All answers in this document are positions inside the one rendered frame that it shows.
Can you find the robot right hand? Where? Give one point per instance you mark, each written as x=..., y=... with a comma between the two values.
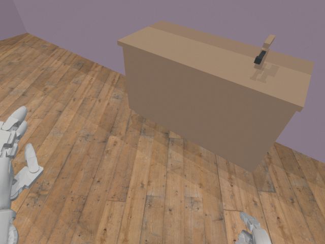
x=258, y=236

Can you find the robot left hand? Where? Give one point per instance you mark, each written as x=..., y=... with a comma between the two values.
x=10, y=134

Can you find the counter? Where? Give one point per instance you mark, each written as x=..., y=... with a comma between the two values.
x=208, y=90

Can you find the robot left forearm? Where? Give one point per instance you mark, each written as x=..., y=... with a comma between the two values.
x=8, y=232

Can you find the tap lever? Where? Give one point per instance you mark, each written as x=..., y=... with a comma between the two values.
x=259, y=58

